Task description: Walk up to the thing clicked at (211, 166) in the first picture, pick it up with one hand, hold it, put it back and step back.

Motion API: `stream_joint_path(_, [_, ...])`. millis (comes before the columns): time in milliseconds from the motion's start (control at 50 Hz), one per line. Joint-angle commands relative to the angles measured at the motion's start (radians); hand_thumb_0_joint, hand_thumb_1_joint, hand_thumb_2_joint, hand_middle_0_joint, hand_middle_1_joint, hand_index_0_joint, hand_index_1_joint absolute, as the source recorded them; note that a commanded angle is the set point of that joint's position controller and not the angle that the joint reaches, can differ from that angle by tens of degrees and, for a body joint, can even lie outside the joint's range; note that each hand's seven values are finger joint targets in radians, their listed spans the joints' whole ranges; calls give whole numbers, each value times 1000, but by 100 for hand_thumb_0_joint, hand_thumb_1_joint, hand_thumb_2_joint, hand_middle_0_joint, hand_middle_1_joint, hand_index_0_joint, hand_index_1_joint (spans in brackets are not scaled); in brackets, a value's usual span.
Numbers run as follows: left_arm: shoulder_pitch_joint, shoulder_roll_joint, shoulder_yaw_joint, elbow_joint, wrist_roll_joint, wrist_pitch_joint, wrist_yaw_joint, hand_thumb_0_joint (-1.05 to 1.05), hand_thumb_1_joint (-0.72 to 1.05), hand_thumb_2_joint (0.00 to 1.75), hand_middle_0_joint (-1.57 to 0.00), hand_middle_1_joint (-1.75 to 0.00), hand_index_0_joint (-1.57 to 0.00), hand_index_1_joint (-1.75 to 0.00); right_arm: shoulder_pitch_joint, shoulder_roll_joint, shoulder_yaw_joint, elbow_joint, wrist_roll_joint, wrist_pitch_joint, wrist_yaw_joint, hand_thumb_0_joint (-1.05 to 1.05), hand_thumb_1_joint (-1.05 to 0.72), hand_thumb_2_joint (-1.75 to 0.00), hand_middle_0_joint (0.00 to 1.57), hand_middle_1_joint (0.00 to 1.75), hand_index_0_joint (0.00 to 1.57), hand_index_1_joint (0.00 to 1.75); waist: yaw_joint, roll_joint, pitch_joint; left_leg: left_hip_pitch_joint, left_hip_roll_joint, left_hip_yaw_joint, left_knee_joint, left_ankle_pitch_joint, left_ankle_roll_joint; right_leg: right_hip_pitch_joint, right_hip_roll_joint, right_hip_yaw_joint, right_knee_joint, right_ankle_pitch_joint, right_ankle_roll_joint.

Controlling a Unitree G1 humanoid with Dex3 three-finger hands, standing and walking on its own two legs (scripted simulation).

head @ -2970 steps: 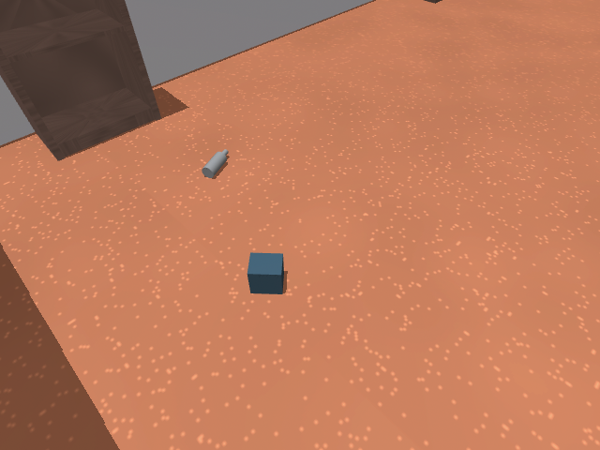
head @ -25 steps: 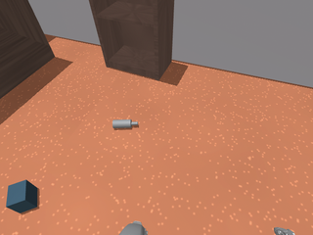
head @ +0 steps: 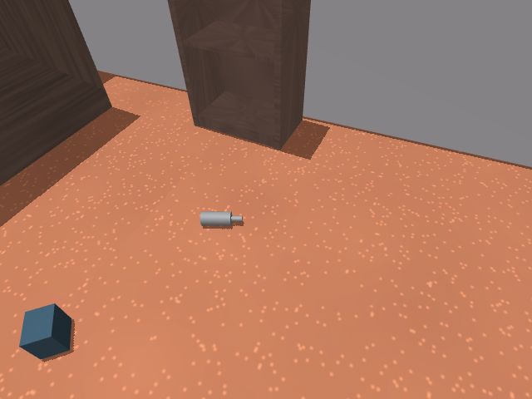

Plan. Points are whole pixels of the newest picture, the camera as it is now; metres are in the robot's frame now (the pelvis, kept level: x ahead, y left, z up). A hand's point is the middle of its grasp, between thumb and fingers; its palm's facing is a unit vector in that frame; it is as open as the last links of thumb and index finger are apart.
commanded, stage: step back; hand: left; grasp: from above
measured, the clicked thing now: (221, 218) +1.05 +0.25 -0.72
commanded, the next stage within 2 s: stand in 0.54 s
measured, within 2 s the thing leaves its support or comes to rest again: neither
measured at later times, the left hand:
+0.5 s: hand out of the picture +0.11 +0.29 -0.15, palm faces +0.03 -0.94 -0.35, open 7.4 cm
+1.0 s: hand out of the picture +0.11 +0.28 -0.14, palm faces -0.01 -0.94 -0.33, open 7.4 cm
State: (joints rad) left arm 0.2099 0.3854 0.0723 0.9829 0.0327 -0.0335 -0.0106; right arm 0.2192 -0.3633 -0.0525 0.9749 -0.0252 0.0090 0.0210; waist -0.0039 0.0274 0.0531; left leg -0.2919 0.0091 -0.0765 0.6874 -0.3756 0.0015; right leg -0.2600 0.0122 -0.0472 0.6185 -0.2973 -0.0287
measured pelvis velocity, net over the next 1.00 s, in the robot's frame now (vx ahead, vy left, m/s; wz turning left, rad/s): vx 0.03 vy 0.03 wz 0.01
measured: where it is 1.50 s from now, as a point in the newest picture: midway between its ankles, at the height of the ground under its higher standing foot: outside the picture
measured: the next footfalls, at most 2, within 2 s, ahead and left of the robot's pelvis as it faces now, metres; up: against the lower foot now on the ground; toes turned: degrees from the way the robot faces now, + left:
left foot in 0.26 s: +0.12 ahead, +0.15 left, +0.00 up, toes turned +3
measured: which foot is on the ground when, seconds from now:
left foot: up 0.00-0.24, down 0.26-1.00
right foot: down 0.00-1.00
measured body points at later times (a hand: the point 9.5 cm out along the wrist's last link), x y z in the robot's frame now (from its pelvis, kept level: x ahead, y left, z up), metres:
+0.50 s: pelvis +0.04 +0.02 +0.01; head +0.06 +0.03 +0.46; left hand +0.11 +0.34 -0.12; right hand +0.17 -0.26 -0.11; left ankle +0.08 +0.15 -0.72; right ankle +0.03 -0.11 -0.72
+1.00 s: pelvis +0.03 +0.03 +0.02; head +0.03 +0.04 +0.47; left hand +0.11 +0.33 -0.11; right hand +0.12 -0.27 -0.10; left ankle +0.08 +0.15 -0.72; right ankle +0.03 -0.11 -0.72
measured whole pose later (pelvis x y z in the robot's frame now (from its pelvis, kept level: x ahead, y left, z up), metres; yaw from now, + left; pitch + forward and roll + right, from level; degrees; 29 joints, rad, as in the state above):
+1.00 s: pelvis +0.03 +0.03 +0.02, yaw +1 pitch -3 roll +0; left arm 0.11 0.36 0.00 1.14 0.01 -0.02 -0.01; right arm 0.08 -0.35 -0.02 1.15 -0.01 -0.01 0.02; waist -0.01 -0.01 0.06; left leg -0.17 0.02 0.04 0.34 -0.11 0.00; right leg -0.07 -0.03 -0.01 0.34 -0.20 0.03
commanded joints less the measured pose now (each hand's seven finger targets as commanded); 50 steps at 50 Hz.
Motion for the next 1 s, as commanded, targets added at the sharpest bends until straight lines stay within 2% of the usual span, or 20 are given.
stream_joint_path(0, [-29, 308, 82, -90, 7, -32, 25, 0, 90, 90, -20, -30, -20, -30, -45, -227, -49, -70, 4, -24, -32, 0, -90, -90, 20, 30, 20, 30, 46, -74, 94, -279, 1, -94, 260, -136, 4, 25, -416, 572, -419, -419, -219])
stream_joint_path(60, [-60, 252, 59, -83, 1, -46, 29, 0, 90, 90, -20, -30, -20, -30, -13, -196, -44, -32, 1, -32, -23, 0, -90, -90, 20, 30, 20, 30, 25, -119, 50, -199, 18, -70, 198, -44, -1, 37, -297, 323, -346, -71, -146])
stream_joint_path(160, [-58, 245, 45, -73, -9, -36, 25, 0, 90, 90, -20, -30, -20, -30, -46, -163, -35, -30, -3, -38, -15, 0, -90, -90, 20, 30, 20, 30, 34, -182, -19, -44, 4, 96, -40, 11, -2, 72, -264, 153, -195, 445, -120])
stream_joint_path(200, [-68, 240, 40, -73, -23, -22, 28, 0, 90, 90, -20, -30, -20, -30, -27, -151, -34, -13, -1, -44, -21, 0, -90, -90, 20, 30, 20, 30, 11, -167, -57, 28, -15, 141, -205, 192, 8, 110, -222, 96, -78, 584, -82])
stream_joint_path(220, [-68, 218, 26, -82, -23, -17, 27, 0, 90, 90, -20, -30, -20, -30, -11, -169, -42, -3, -7, -49, -27, 0, -90, -90, 20, 30, 20, 30, 0, -131, -89, 112, 5, 100, -240, 313, 26, 70, -207, 92, -25, 559, -54])
stream_joint_path(240, [-64, 185, 12, -93, -29, -15, 27, 0, 90, 90, -20, -30, -20, -30, -7, -210, -52, -2, -10, -53, -32, 0, -90, -90, 20, 30, 20, 30, 0, -26, -134, 192, 103, -15, -231, 480, 56, 18, -156, 62, 40, 454, -19])
stream_joint_path(260, [-50, 162, 6, -88, -42, -7, 28, 0, 90, 90, -20, -30, -20, -30, -54, -253, -54, -18, -5, -56, -34, 0, -90, -90, 20, 30, 20, 30, 13, 69, -177, 193, 226, -175, -237, 489, 143, -23, -61, 20, 101, 201, 23])
stream_joint_path(280, [-70, 175, 11, -68, -45, 4, 32, 0, 90, 90, -20, -30, -20, -30, -73, -284, -58, -21, 9, -52, -33, 0, -90, -90, 20, 30, 20, 30, 5, 90, -165, 123, 281, -207, -247, 461, 222, 24, -37, 23, 90, -25, 16])
stream_joint_path(300, [-89, 171, 3, -65, -40, 4, 31, 0, 90, 90, -20, -30, -20, -30, -102, -266, -50, -17, 7, -47, -33, 0, -90, -90, 20, 30, 20, 30, 11, 92, -145, 95, 277, -192, -270, 417, 214, 32, -34, 34, 61, -151, 5])
stream_joint_path(320, [-79, 164, 0, -46, -37, 5, 30, 0, 90, 90, -20, -30, -20, -30, -135, -251, -40, -15, 6, -41, -33, 0, -90, -90, 20, 30, 20, 30, 25, 108, -117, 54, 262, -165, -286, 331, 189, 46, -39, 39, 23, -144, -2])
stream_joint_path(360, [-15, 187, 4, -1, -27, -6, 33, 0, 90, 90, -20, -30, -20, -30, -202, -231, -30, -18, 6, -31, -32, 0, -90, -90, 20, 30, 20, 30, 55, 122, -87, 1, 196, -79, -225, 312, 105, 124, -76, 72, -135, 57, -7])
stream_joint_path(400, [-64, 235, 14, 8, -21, -15, 30, 0, 90, 90, -20, -30, -20, -30, -196, -184, -16, -3, 14, -28, -29, 0, -90, -90, 20, 30, 20, 30, 20, 14, -89, 9, 113, -7, -192, 252, 40, 115, -145, 178, -185, 151, -31])
stream_joint_path(440, [-97, 226, 8, 11, -23, -21, 30, 0, 90, 90, -20, -30, -20, -30, -196, -194, -18, 25, 12, -31, -28, 0, -90, -90, 20, 30, 20, 30, 8, 11, -106, 105, 111, 12, -193, 323, 36, 83, -154, 165, -177, 254, -29])
stream_joint_path(500, [-112, 206, 0, 32, -25, -17, 32, 0, 90, 90, -20, -30, -20, -30, -231, -192, -16, 44, 13, -33, -25, 0, -90, -90, 20, 30, 20, 30, 14, -5, -97, 121, 133, 6, -229, 364, 52, 97, -125, 121, -194, 282, -7])
stream_joint_path(520, [-112, 168, -24, 49, -33, -14, 23, 0, 90, 90, -20, -30, -20, -30, -188, -195, -5, 50, 19, -41, -22, 0, -90, -90, 20, 30, 20, 30, -2, -15, -112, 176, 132, -15, -259, 455, 47, 108, -127, 123, -218, 310, 6])
stream_joint_path(580, [-124, 174, -25, 61, -33, -11, 22, 0, 90, 90, -20, -30, -20, -30, -210, -202, -5, 64, 18, -51, -22, 0, -90, -90, 20, 30, 20, 30, 8, -4, -119, 213, 144, -14, -287, 539, 40, 143, -128, 107, -239, 318, 19])
stream_joint_path(720, [-157, 181, -27, 79, -25, -8, 17, 0, 90, 90, -20, -30, -20, -30, -235, -190, -1, 79, 18, -48, -20, 0, -90, -90, 20, 30, 20, 30, 8, -16, -95, 206, 131, -2, -367, 390, 21, 162, -141, 110, -324, 225, 24])
stream_joint_path(780, [-160, 183, -28, 92, -22, -5, 15, 0, 90, 90, -20, -30, -20, -30, -243, -184, -2, 87, 17, -45, -18, 0, -90, -90, 20, 30, 20, 30, 7, -19, -53, 177, 124, -7, -406, 238, 14, 128, -141, 115, -352, 120, 22])
stream_joint_path(860, [-147, 178, -30, 99, -23, -8, 12, 0, 90, 90, -20, -30, -20, -30, -240, -189, -2, 96, 16, -51, -16, 0, -90, -90, 20, 30, 20, 30, 13, -17, -79, 204, 128, -6, -414, 266, 13, 132, -146, 118, -354, 128, 18])
stream_joint_path(980, [-146, 182, -31, 99, -20, -5, 10, 0, 90, 90, -20, -30, -20, -30, -216, -201, -3, 109, 15, -47, -15, 0, -90, -90, 20, 30, 20, 30, 6, -5, -59, 153, 126, -15, -440, 176, 12, 133, -143, 116, -361, 95, 18])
